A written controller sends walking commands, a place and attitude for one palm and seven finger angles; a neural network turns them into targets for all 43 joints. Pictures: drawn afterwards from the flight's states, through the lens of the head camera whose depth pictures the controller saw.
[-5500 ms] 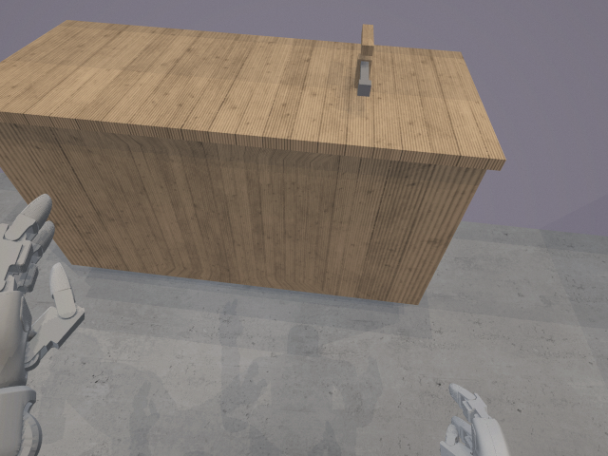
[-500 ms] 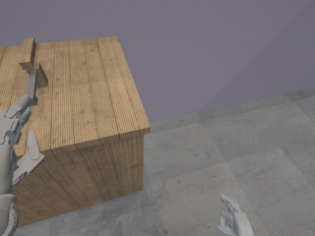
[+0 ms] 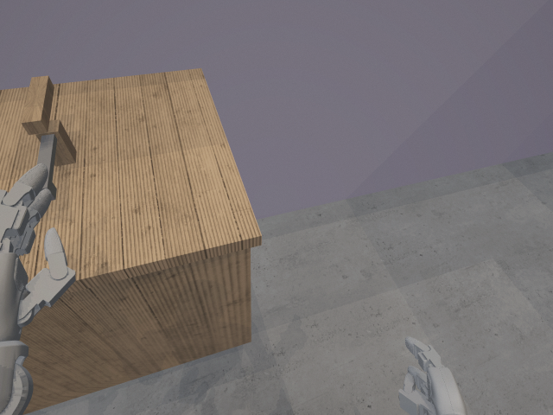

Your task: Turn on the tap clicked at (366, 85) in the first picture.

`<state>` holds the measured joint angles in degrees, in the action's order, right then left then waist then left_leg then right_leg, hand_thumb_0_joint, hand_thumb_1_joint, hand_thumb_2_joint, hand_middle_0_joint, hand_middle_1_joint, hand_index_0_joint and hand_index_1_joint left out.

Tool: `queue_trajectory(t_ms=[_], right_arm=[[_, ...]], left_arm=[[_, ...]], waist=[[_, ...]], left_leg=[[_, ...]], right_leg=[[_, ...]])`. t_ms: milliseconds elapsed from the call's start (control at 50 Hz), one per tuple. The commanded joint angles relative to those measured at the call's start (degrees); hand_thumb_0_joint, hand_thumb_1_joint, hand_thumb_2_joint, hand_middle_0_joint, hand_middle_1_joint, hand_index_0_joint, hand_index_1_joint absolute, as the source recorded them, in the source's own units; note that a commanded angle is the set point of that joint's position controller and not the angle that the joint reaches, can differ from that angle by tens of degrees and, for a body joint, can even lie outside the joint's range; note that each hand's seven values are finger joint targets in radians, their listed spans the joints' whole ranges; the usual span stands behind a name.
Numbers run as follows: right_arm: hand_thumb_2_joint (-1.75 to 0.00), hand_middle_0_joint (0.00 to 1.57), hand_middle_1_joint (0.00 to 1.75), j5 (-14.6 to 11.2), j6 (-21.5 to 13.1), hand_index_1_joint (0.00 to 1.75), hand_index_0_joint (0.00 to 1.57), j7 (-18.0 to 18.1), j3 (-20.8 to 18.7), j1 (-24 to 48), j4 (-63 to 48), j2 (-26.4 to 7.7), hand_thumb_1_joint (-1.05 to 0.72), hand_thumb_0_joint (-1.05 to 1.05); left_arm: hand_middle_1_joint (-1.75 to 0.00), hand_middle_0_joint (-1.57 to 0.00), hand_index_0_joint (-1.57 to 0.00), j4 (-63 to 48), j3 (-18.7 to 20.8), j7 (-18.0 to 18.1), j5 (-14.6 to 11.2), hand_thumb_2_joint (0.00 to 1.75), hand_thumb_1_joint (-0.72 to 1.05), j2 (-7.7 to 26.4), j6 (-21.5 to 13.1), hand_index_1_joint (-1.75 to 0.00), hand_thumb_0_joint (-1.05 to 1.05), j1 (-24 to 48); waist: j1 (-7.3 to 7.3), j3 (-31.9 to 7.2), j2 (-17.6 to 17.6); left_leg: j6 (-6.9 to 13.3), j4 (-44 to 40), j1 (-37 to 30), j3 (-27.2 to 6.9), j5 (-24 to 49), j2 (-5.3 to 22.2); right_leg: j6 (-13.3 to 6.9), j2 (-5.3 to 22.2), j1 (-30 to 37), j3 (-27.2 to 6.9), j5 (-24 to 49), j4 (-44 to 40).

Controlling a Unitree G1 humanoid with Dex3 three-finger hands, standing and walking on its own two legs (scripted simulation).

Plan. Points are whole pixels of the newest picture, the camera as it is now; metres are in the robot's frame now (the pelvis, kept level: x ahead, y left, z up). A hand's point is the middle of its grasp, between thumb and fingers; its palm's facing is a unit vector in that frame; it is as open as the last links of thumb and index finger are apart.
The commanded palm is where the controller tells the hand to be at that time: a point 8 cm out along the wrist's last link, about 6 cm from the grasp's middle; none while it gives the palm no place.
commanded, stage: look again from close up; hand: left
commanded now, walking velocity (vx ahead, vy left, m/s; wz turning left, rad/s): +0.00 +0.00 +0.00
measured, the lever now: (42, 190) +0.39 +0.41 +0.07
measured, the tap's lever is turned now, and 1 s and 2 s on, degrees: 0 0 0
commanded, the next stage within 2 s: shuffle to correct the standing spot in 0.20 s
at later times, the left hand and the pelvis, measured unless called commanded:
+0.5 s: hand (62, 295) +0.20 +0.24 +0.15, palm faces +0.37 -0.86 -0.36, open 7.4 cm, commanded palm +0.14 +0.28 +0.17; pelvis -0.01 +0.00 +0.00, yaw +1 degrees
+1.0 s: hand (34, 252) +0.24 +0.29 +0.15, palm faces +0.40 -0.84 -0.37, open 7.4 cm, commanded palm +0.18 +0.33 +0.17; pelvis +0.02 +0.05 -0.02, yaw +1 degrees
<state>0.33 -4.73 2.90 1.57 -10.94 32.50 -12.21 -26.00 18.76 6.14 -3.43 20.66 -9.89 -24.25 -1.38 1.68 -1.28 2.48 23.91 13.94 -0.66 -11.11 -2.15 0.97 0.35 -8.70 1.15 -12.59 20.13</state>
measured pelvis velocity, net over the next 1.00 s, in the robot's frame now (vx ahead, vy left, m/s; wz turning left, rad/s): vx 0.02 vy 0.05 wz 0.01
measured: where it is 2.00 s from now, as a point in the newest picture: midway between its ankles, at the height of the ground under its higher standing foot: outside the picture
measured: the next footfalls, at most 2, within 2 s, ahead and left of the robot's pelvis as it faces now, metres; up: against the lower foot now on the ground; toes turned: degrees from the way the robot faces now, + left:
right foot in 1.22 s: +0.11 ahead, -0.03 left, +0.00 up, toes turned -5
left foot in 1.50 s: +0.09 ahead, +0.19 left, +0.00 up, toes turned +1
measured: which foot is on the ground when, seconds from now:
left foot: down 0.00-1.00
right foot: down 0.00-0.92, up 0.94-1.00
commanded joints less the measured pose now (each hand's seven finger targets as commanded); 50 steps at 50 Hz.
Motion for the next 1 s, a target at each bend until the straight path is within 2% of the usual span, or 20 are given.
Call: queue_trajectory(t_ms=[0,280,460,500,540,620,640,680,720,740,800,820,840,860,880,900,920,940,960,980], right_arm=[[-0.9,0.2,0.3,-0.1,-2.9,0.3,0.2,0.6,-2.8,4.5,-8.8,-6.5,-0.9,0.0],[-0.9,0.2,0.3,-0.4,-2.7,0.3,0.2,1.1,-2.9,4.7,-8.1,-6.8,-0.9,0.0],[-0.9,0.2,0.3,0.0,-2.6,0.3,0.2,0.1,-4.0,4.3,-7.9,-7.4,-0.9,0.0],[-0.9,0.2,0.3,0.0,-2.3,0.3,0.2,0.1,-4.1,4.4,-7.6,-7.4,-0.9,0.0],[-0.9,0.2,0.3,-0.2,-2.4,0.3,0.2,0.0,-4.2,4.3,-7.7,-7.7,-0.9,0.0],[-0.9,0.2,0.3,-0.3,-3.1,0.3,0.2,0.0,-4.2,4.2,-8.2,-8.4,-0.9,0.0],[-0.9,0.2,0.3,-0.2,-3.3,0.3,0.2,0.0,-4.2,3.9,-8.3,-8.1,-0.9,0.0],[-0.9,0.2,0.3,0.0,-3.7,0.3,0.2,-0.3,-4.1,3.7,-8.3,-7.9,-0.9,0.0],[-0.9,0.2,0.3,-0.1,-3.8,0.3,0.2,-0.7,-4.2,3.3,-8.0,-8.0,-0.9,0.0],[-0.9,0.2,0.3,-0.3,-3.7,0.3,0.2,-1.0,-4.3,3.2,-8.1,-7.9,-0.9,0.0],[-0.9,0.2,0.3,-0.8,-2.9,0.3,0.2,-1.7,-5.1,2.8,-7.8,-7.7,-0.9,0.0],[-0.9,0.2,0.3,-1.0,-2.7,0.3,0.2,-1.9,-5.1,2.9,-7.7,-7.7,-0.9,0.0],[-0.9,0.2,0.3,-1.0,-2.4,0.3,0.2,-1.9,-4.9,2.8,-7.2,-7.4,-0.9,0.0],[-0.9,0.2,0.3,-1.0,-1.9,0.3,0.2,-2.0,-4.7,2.3,-6.7,-7.2,-0.9,0.0],[-0.9,0.2,0.3,-1.0,-1.5,0.3,0.2,-1.5,-4.7,2.5,-6.4,-7.5,-0.9,0.0],[-0.9,0.2,0.3,-1.2,-1.4,0.3,0.2,-1.1,-4.7,2.2,-6.9,-7.7,-0.9,0.0],[-0.9,0.2,0.3,-0.7,-2.0,0.3,0.2,-1.2,-4.6,2.0,-7.7,-6.7,-0.9,0.0],[-0.9,0.2,0.3,0.2,-2.5,0.3,0.2,-1.4,-4.2,2.2,-7.2,-6.2,-0.9,0.0],[-0.9,0.2,0.3,0.6,-2.5,0.3,0.2,-1.8,-4.5,2.8,-6.9,-6.6,-0.9,0.0],[-0.9,0.2,0.3,0.2,-2.4,0.3,0.2,-2.0,-4.7,3.5,-7.5,-6.4,-0.9,0.0]], left_arm=[[-0.3,-0.2,-0.2,-13.6,6.9,1.2,0.0,0.9,0.9,10.1,-4.7,-0.3,0.0,3.1],[-0.3,-0.2,-0.2,-10.9,5.8,0.9,0.1,0.9,0.9,9.8,-4.6,-0.3,0.0,5.2],[-0.3,-0.2,-0.2,-10.1,5.8,1.3,0.2,0.9,0.9,9.7,-4.9,-0.3,0.0,3.2],[-0.3,-0.2,-0.2,-10.8,5.9,1.3,0.1,0.9,0.9,9.9,-5.1,-0.3,0.0,3.7],[-0.3,-0.2,-0.2,-11.0,6.6,1.4,0.1,0.9,0.9,10.3,-5.4,-0.3,0.0,3.4],[-0.3,-0.2,-0.2,-13.4,7.1,1.5,0.5,0.9,0.9,10.4,-6.2,-0.3,0.0,4.8],[-0.3,-0.2,-0.2,-13.6,7.5,1.5,0.6,0.9,0.9,10.7,-6.5,-0.3,0.0,4.4],[-0.3,-0.2,-0.2,-14.7,7.2,1.5,0.6,0.9,0.9,10.3,-7.0,-0.3,0.0,4.5],[-0.3,-0.2,-0.2,-13.3,7.3,1.7,0.9,0.9,0.9,9.9,-7.2,-0.3,0.0,2.2],[-0.3,-0.2,-0.2,-13.4,7.3,1.8,0.9,0.9,0.9,9.9,-7.2,-0.3,0.0,1.6],[-0.3,-0.2,-0.2,-13.1,8.0,2.0,0.4,0.9,0.9,10.5,-7.5,-0.3,0.0,1.2],[-0.3,-0.2,-0.2,-13.4,8.2,2.2,0.4,0.9,0.9,10.6,-7.8,-0.3,0.0,2.1],[-0.3,-0.2,-0.2,-13.2,8.7,2.4,0.5,0.9,0.9,11.0,-7.7,-0.3,0.0,2.5],[-0.3,-0.2,-0.2,-14.2,9.4,2.5,0.5,0.9,0.9,11.6,-7.4,-0.3,0.0,3.3],[-0.3,-0.2,-0.2,-14.5,10.2,2.2,0.4,0.9,0.9,12.1,-7.0,-0.3,0.0,3.6],[-0.3,-0.2,-0.2,-15.8,9.4,1.9,0.5,0.9,0.9,11.0,-6.8,-0.3,0.0,3.3],[-0.3,-0.2,-0.2,-18.3,8.9,1.9,0.9,0.9,0.9,11.7,-6.8,-0.3,0.0,5.5],[-0.3,-0.2,-0.2,-17.8,10.0,2.1,1.2,0.9,0.9,13.1,-6.9,-0.3,0.0,6.3],[-0.3,-0.2,-0.2,-18.8,9.2,2.0,1.1,0.9,0.9,12.6,-6.7,-0.3,0.0,7.0],[-0.3,-0.2,-0.2,-20.9,8.5,1.9,0.7,0.9,0.9,11.8,-6.4,-0.3,0.0,8.0]], waist=[[-0.28,-11.3,5.0],[0.04,-7.3,4.2],[0.95,-5.8,-0.7],[1.26,-4.9,0.2],[1.18,-5.2,1.3],[0.77,-6.3,10.2],[0.55,-6.8,10.0],[0.49,-7.3,10.0],[0.05,-8.4,5.9],[0.22,-9.4,3.1],[0.63,-9.2,-8.9],[0.58,-8.2,-9.7],[0.87,-7.1,-7.8],[1.81,-6.9,-4.4],[2.5,-6.4,4.0],[2.68,-7.2,15.0],[3.1,-7.4,17.6],[2.78,-8.1,13.6],[2.11,-9.3,10.1],[1.45,-9.9,9.1]], left_leg=[[-2.9,-2.4,-4.9,-2.5,15.8,3.3],[-2.6,-6.1,-2.5,-3.3,3.9,3.0],[-0.9,4.4,-0.6,-1.5,-2.6,1.0],[-0.8,4.8,-0.4,-1.8,-3.2,1.3],[-0.2,3.0,-0.3,-3.3,-1.8,2.1],[2.0,-4.8,1.9,-12.6,-1.2,7.6],[2.7,-4.9,1.3,-14.0,1.0,8.7],[2.7,-3.1,1.8,-13.4,4.7,8.9],[1.8,1.3,5.6,-9.3,6.1,7.5],[1.0,5.3,8.5,-7.1,5.8,5.9],[-1.2,20.4,14.4,-0.8,0.8,1.3],[-1.4,21.2,14.6,-0.7,-3.5,1.9],[-1.2,18.0,12.5,-1.5,-6.3,3.0],[-0.8,10.9,7.0,-2.7,-4.1,3.8],[-0.4,3.6,-0.6,-5.7,2.5,4.5],[0.6,-2.6,-8.2,-15.9,13.0,10.0],[1.7,-6.2,-14.5,-24.6,28.0,14.6],[-2.1,-6.2,-19.3,-26.1,39.1,15.7],[-6.9,-4.9,-19.9,-21.8,44.0,14.8],[-9.1,-3.6,-19.6,-16.2,48.1,13.3]], right_leg=[[-1.2,0.6,3.8,-0.5,13.3,-1.2],[-1.0,0.2,1.0,-0.5,4.5,-3.6],[-3.9,7.2,-4.5,-6.0,-8.1,-6.4],[-4.3,7.8,-5.9,-6.3,-9.7,-4.6],[-3.8,6.3,-5.1,-4.5,-7.4,-0.6],[-1.2,0.5,-2.8,2.1,-0.8,14.7],[-1.1,0.5,-3.3,2.2,-1.7,16.1],[-1.4,1.2,-2.8,2.0,-4.4,15.4],[-2.4,3.2,2.6,0.8,0.5,11.0],[-3.8,5.7,5.8,-2.4,4.1,10.0],[-10.3,17.4,8.2,-16.1,13.4,6.1],[-11.4,19.7,7.0,-17.3,14.4,6.6],[-10.7,19.7,3.9,-16.1,12.8,8.2],[-8.2,17.0,-0.8,-12.0,9.5,12.9],[-4.4,9.6,-8.3,-4.6,4.3,19.7],[-0.3,0.6,-16.4,3.3,-4.2,30.6],[-0.1,-1.9,-23.9,1.1,-19.6,40.2],[-1.1,-1.5,-27.4,-1.6,-19.8,45.6],[-1.6,-0.8,-26.3,-2.4,-17.4,46.8],[-1.6,-0.6,-24.5,-0.8,-16.5,44.7]])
